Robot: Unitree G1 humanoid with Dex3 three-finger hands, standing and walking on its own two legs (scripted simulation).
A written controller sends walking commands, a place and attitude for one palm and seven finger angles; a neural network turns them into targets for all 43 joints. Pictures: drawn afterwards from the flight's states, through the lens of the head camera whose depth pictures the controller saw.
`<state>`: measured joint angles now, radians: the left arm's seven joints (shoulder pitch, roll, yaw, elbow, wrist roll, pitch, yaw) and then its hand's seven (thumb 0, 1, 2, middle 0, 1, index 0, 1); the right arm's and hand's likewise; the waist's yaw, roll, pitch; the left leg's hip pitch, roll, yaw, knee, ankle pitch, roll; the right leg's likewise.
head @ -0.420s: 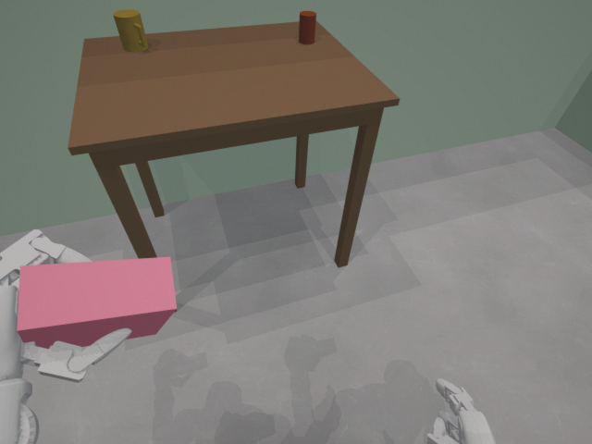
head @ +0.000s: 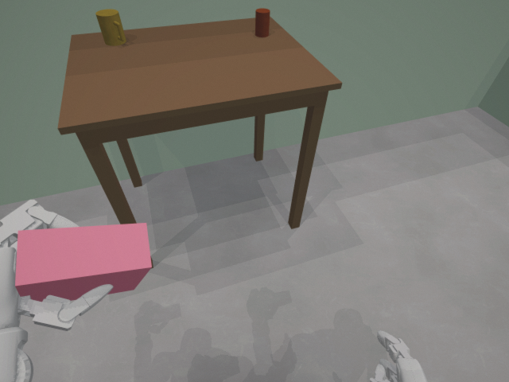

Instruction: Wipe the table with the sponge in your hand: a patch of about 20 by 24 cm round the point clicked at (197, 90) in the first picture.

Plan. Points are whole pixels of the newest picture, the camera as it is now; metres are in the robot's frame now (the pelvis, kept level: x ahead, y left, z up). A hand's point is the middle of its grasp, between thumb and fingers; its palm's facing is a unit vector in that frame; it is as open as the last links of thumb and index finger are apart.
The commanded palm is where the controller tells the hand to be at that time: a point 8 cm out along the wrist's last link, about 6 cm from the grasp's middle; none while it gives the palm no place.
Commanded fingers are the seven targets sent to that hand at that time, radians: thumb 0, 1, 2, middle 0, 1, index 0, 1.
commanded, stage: walk to a spot facing it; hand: left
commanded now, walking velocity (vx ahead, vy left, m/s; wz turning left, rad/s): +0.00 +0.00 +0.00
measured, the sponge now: (105, 263) +0.23 +0.20 +0.14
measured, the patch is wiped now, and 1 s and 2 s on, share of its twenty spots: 0.00 0.00 0.00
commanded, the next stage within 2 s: turn to face it in 1.10 s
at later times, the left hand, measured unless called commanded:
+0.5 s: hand (26, 257) +0.22 +0.29 +0.16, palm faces +0.54 -0.75 -0.38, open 9.6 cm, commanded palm +0.16 +0.31 +0.18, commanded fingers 0.00 0.10 1.30 -1.20 -1.60 -1.20 -1.60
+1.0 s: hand (69, 237) +0.25 +0.25 +0.16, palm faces +0.63 -0.57 -0.52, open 9.6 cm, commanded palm +0.17 +0.27 +0.18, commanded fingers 0.00 0.10 1.30 -1.20 -1.60 -1.20 -1.60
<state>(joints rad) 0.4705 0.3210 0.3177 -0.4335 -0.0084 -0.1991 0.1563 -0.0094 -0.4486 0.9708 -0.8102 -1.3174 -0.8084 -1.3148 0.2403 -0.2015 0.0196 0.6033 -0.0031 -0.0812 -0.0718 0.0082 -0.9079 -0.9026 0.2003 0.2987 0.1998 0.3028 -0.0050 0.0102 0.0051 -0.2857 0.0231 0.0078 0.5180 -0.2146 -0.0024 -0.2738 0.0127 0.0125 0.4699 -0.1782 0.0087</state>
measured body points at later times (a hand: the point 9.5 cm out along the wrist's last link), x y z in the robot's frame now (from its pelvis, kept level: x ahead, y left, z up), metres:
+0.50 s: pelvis +0.04 +0.01 -0.01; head +0.03 +0.03 +0.44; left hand +0.19 +0.32 +0.18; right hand +0.19 -0.21 -0.10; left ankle +0.04 +0.12 -0.74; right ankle +0.03 -0.12 -0.69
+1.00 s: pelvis +0.14 -0.06 +0.01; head +0.19 -0.07 +0.45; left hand +0.21 +0.27 +0.19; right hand +0.39 -0.23 -0.10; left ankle +0.09 +0.09 -0.65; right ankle +0.13 -0.12 -0.74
